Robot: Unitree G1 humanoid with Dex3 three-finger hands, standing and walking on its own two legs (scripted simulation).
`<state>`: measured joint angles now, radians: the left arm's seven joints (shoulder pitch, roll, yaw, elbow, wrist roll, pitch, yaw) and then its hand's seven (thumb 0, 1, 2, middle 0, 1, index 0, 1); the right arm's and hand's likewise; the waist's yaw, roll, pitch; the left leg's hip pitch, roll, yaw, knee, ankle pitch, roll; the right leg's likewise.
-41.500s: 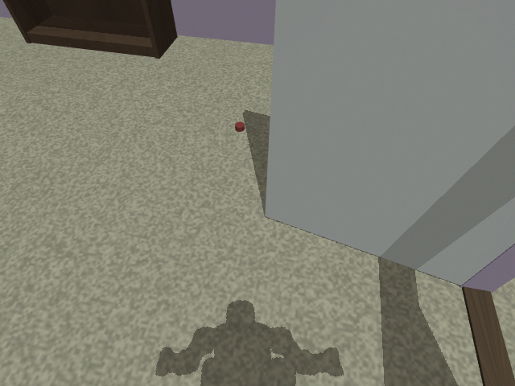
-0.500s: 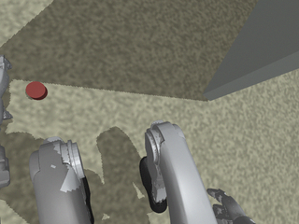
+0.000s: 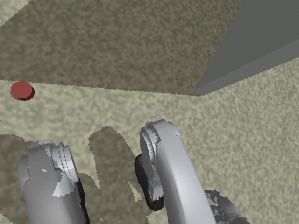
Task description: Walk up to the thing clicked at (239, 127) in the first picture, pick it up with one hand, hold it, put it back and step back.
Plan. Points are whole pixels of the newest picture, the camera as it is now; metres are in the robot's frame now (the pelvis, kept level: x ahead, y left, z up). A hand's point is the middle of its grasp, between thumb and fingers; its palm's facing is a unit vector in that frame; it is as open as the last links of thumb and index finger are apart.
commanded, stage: rise first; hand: left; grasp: from above
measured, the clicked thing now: (23, 91) +0.49 +0.28 -0.30
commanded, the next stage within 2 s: approach in 0.92 s
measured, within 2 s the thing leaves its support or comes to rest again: neither
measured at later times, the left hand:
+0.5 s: hand out of the picture +0.45 +0.33 -0.19, palm faces -0.42 -0.11 -0.90, open 13.2 cm
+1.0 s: hand out of the picture +0.44 +0.32 -0.18, palm faces -0.43 -0.11 -0.90, open 12.5 cm
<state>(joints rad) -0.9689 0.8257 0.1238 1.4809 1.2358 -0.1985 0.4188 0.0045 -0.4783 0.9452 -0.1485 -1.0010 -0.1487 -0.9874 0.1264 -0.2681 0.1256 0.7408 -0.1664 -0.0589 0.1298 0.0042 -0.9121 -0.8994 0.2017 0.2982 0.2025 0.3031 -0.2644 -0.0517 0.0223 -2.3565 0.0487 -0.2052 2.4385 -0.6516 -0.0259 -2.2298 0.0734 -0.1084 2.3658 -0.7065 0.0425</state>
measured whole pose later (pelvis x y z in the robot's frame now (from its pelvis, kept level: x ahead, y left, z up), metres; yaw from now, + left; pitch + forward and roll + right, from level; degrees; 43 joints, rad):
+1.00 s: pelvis +0.00 +0.00 +0.00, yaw +0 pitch +31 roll -9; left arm -0.95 0.82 0.11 1.47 1.23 -0.20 0.42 0.00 -0.27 0.77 -0.34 -0.80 -0.34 -0.79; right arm 0.13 -0.28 0.13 0.73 -0.17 -0.08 0.15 0.00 -0.91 -0.90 0.20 0.30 0.20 0.30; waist -0.27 -0.05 0.02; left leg -2.35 0.04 -0.21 2.44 -0.64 -0.03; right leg -2.23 0.07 -0.11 2.37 -0.70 0.04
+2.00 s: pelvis +0.00 +0.00 -0.01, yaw -1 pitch +30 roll -10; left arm -1.05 0.82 0.06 1.59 1.24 -0.18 0.48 0.00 -0.42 0.91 -0.18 -0.95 -0.19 -0.93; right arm 0.13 -0.29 0.19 0.70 -0.19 -0.13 0.17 0.00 -0.90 -0.89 0.20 0.30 0.20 0.30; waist -0.32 -0.09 0.06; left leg -2.36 0.04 -0.24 2.47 -0.65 -0.04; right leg -2.23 0.08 -0.13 2.38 -0.69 0.04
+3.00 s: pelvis +0.00 +0.01 -0.01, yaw -5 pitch +26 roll -14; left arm -1.09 0.99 0.06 1.78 1.21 -0.17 0.65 0.00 -0.59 1.03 -0.09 -0.97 -0.05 -1.00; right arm 0.09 -0.33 0.32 0.67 -0.27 -0.27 0.25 0.00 -0.91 -0.90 0.20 0.30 0.20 0.30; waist -0.40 -0.16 0.19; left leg -2.34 0.05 -0.31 2.53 -0.69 -0.03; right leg -2.19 0.11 -0.18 2.37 -0.69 0.06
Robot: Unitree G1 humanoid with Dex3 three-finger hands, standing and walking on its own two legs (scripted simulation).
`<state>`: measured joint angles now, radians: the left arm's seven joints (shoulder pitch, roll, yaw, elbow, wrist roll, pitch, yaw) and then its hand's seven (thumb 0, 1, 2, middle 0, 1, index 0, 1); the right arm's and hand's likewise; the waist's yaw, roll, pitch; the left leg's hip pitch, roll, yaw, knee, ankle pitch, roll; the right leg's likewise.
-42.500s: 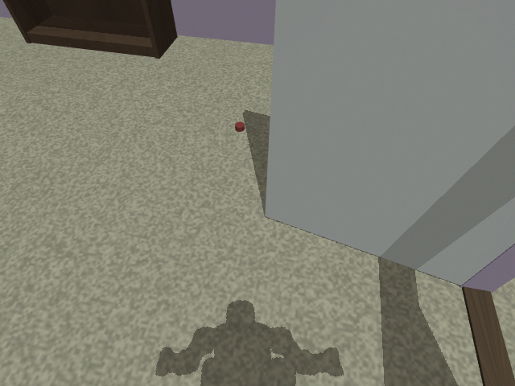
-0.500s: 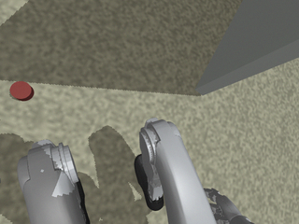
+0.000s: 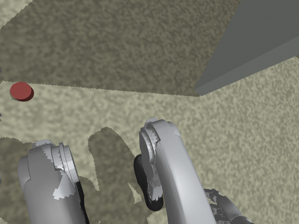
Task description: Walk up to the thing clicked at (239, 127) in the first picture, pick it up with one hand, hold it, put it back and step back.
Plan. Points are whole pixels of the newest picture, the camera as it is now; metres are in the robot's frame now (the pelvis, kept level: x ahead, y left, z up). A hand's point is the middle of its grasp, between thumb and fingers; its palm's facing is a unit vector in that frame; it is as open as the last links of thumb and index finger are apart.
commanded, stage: approach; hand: left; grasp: from above
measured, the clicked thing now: (22, 91) +0.49 +0.28 -0.30
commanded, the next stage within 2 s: close in in 0.56 s
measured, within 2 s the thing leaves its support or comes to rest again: neither
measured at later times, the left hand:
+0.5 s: hand (13, 74) +0.50 +0.26 -0.18, palm faces -0.38 -0.10 -0.92, open 12.8 cm
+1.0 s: hand (8, 90) +0.47 +0.28 -0.21, palm faces -0.44 -0.12 -0.89, open 13.5 cm
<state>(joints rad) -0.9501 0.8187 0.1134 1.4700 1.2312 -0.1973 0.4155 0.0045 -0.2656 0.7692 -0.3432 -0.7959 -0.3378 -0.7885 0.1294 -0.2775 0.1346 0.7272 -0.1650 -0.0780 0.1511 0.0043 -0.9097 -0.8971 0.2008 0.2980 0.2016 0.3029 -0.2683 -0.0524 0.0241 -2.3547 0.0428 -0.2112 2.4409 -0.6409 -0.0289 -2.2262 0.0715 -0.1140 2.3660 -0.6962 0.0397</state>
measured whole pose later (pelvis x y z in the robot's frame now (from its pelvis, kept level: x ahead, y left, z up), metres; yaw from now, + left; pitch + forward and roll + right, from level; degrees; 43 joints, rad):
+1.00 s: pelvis +0.00 +0.00 -0.01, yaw -1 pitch +30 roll -10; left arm -1.05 0.82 0.06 1.59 1.24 -0.18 0.48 0.00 -0.42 0.91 -0.18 -0.95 -0.19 -0.93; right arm 0.13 -0.29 0.19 0.70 -0.19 -0.13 0.17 0.00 -0.90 -0.89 0.20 0.30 0.20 0.30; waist -0.32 -0.09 0.06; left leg -2.36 0.04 -0.24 2.47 -0.65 -0.04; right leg -2.23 0.08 -0.13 2.38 -0.69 0.04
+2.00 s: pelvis +0.00 +0.01 -0.01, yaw -5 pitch +26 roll -14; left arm -1.09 0.99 0.06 1.78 1.21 -0.17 0.65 0.00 -0.59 1.03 -0.09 -0.97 -0.05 -1.00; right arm 0.09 -0.33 0.32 0.67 -0.27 -0.27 0.25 0.00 -0.91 -0.90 0.20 0.30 0.20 0.30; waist -0.40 -0.16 0.19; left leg -2.34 0.05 -0.31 2.53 -0.69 -0.03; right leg -2.19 0.11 -0.18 2.37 -0.69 0.06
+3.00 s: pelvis +0.00 +0.01 +0.00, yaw -6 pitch +26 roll -15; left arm -1.11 1.02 0.01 1.78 1.18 -0.15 0.64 0.00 -0.43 0.94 -0.21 -0.93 -0.17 -0.96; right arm 0.09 -0.33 0.38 0.64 -0.27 -0.27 0.24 0.00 -0.91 -0.90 0.20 0.30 0.20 0.30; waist -0.42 -0.18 0.20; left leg -2.32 0.06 -0.33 2.51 -0.69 -0.03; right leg -2.17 0.12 -0.20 2.34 -0.68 0.07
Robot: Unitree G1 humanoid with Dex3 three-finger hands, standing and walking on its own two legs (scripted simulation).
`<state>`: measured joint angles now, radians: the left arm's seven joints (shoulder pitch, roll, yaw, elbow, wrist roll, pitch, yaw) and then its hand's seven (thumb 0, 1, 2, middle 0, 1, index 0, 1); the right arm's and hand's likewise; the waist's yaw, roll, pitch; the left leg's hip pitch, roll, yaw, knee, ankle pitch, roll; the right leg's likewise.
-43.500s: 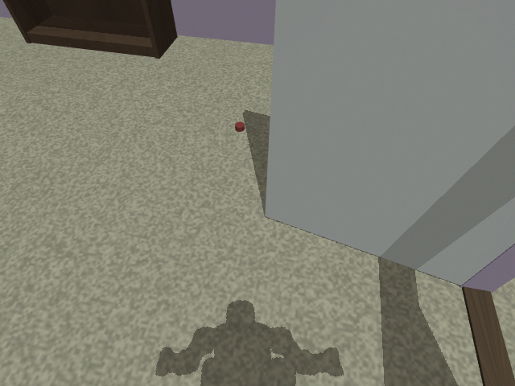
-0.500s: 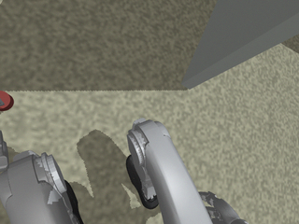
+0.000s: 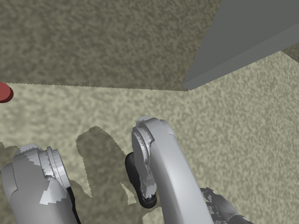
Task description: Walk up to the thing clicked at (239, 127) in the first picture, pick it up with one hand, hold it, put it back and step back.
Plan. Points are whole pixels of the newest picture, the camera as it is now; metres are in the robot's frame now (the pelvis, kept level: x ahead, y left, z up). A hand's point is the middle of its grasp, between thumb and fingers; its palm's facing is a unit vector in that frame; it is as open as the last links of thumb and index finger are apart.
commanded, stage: rest palm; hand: left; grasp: from above
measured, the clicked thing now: (0, 92) +0.49 +0.29 -0.30
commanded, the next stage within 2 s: close in 1.52 s
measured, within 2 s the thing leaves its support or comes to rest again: neither
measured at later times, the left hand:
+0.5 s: hand out of the picture +0.47 +0.29 -0.25, palm faces -0.43 -0.16 -0.89, open 14.1 cm
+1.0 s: hand out of the picture +0.47 +0.29 -0.26, palm faces -0.42 -0.14 -0.89, open 14.5 cm
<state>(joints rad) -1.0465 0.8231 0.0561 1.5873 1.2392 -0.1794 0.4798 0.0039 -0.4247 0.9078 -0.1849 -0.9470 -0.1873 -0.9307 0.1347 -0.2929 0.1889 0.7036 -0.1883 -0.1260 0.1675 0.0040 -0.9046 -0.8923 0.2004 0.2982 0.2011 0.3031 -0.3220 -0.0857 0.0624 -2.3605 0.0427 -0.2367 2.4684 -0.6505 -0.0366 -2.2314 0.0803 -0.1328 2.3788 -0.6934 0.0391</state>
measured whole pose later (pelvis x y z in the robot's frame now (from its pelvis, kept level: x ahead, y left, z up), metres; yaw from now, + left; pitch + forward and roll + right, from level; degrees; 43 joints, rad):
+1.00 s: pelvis +0.00 +0.01 +0.00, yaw -4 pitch +26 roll -14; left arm -1.09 0.99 0.06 1.78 1.21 -0.17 0.65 0.00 -0.59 1.03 -0.09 -0.97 -0.05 -1.00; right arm 0.09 -0.33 0.32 0.67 -0.27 -0.27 0.25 0.00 -0.91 -0.90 0.20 0.30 0.20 0.30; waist -0.40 -0.16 0.19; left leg -2.34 0.05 -0.31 2.53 -0.69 -0.03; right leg -2.19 0.11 -0.18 2.37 -0.69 0.06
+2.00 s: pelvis +0.00 +0.01 +0.00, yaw -5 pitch +26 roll -15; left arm -1.11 1.02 0.01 1.78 1.18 -0.15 0.64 0.00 -0.43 0.94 -0.21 -0.93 -0.17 -0.96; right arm 0.09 -0.33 0.38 0.64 -0.27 -0.27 0.24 0.00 -0.91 -0.90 0.20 0.30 0.20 0.30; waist -0.42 -0.18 0.20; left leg -2.32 0.06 -0.33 2.51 -0.69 -0.03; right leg -2.17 0.12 -0.20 2.34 -0.68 0.07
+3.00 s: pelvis +0.00 +0.01 +0.00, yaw -5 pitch +26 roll -15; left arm -1.09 1.02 0.01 1.76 1.17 -0.17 0.63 0.04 0.30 0.41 -0.81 -0.67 -0.71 -0.56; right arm 0.09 -0.34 0.38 0.63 -0.27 -0.27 0.24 0.00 -0.91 -0.90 0.20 0.30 0.20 0.30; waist -0.41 -0.17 0.20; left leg -2.32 0.06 -0.33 2.51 -0.68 -0.03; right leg -2.17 0.12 -0.20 2.34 -0.67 0.07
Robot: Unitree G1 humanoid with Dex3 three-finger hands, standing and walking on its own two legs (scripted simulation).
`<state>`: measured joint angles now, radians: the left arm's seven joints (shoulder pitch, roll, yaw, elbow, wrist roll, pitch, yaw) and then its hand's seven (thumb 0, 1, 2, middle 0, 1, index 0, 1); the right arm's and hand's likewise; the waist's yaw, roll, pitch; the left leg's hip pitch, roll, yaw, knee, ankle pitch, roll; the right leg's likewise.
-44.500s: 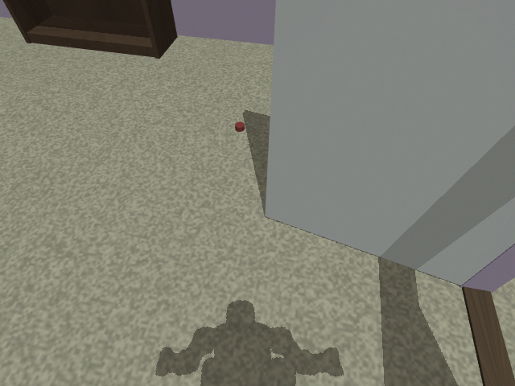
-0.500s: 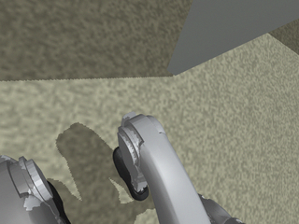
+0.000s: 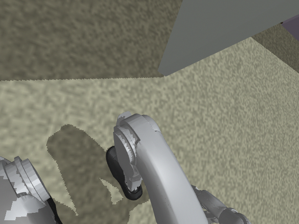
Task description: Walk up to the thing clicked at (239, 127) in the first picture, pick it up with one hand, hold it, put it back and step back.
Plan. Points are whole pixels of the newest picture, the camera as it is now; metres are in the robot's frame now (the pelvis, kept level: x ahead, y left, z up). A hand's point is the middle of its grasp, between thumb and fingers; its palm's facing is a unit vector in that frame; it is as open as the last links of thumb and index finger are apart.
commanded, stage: rest palm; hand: left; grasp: from above
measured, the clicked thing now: out of the picture +0.46 +0.31 -0.29
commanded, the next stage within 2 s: close in 0.52 s
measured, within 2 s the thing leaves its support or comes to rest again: neither
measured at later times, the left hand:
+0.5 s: hand out of the picture +0.45 +0.31 -0.25, palm faces -0.42 -0.16 -0.89, open 14.3 cm
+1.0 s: hand out of the picture +0.45 +0.31 -0.25, palm faces -0.42 -0.16 -0.89, open 13.5 cm
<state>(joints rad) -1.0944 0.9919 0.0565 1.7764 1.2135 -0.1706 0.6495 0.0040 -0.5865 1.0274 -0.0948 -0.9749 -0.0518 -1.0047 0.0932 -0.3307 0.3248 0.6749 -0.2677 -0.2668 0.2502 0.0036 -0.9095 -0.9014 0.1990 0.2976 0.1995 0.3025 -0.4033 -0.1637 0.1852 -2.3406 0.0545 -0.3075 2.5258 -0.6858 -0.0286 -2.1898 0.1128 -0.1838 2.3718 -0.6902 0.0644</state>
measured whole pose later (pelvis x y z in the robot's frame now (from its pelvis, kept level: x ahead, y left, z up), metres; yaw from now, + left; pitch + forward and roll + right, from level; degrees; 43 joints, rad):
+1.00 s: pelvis +0.00 +0.00 +0.01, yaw -1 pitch +26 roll -15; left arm -1.11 1.02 0.01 1.78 1.18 -0.15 0.64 0.00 -0.43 0.94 -0.21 -0.93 -0.17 -0.96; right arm 0.09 -0.33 0.38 0.64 -0.27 -0.27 0.24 0.00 -0.91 -0.90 0.20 0.30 0.20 0.30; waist -0.42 -0.18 0.20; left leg -2.32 0.06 -0.33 2.51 -0.69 -0.03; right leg -2.17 0.12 -0.20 2.34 -0.68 0.07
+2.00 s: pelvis +0.00 +0.00 +0.01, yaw -1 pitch +26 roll -15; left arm -1.09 1.02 0.01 1.76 1.17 -0.17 0.63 0.04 0.30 0.41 -0.81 -0.67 -0.71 -0.56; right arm 0.09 -0.34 0.38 0.63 -0.27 -0.27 0.24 0.00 -0.91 -0.90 0.20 0.30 0.20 0.30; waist -0.41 -0.17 0.20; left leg -2.32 0.06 -0.33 2.51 -0.68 -0.03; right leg -2.17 0.12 -0.20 2.34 -0.67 0.07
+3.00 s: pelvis +0.00 -0.01 +0.02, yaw +6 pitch +32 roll -9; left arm -0.99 0.72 0.01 1.31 1.15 -0.06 0.28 0.05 0.29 0.28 -0.96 -0.51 -0.84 -0.44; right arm 0.16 -0.30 0.13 0.66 -0.13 -0.05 0.15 0.00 -0.91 -0.90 0.20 0.30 0.20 0.30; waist -0.25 -0.01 0.00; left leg -2.34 0.04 -0.20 2.40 -0.63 -0.03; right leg -2.22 0.07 -0.11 2.33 -0.68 0.03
